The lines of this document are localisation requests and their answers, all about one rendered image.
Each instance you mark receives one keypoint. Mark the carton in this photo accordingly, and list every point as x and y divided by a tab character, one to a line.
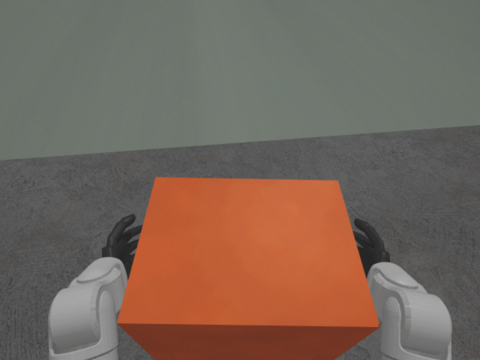
247	269

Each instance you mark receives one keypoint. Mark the robot left hand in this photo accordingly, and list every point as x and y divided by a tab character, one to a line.
117	245

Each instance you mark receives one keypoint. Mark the robot right forearm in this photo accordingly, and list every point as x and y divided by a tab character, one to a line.
415	325

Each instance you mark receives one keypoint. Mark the robot right hand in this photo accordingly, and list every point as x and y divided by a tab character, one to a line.
373	250

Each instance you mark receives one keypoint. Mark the robot left forearm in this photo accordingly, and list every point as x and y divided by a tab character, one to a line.
82	318

